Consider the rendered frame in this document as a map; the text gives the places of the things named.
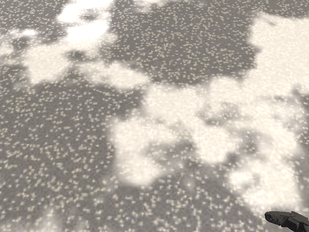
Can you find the right robot hand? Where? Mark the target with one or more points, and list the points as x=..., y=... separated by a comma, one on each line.
x=294, y=221

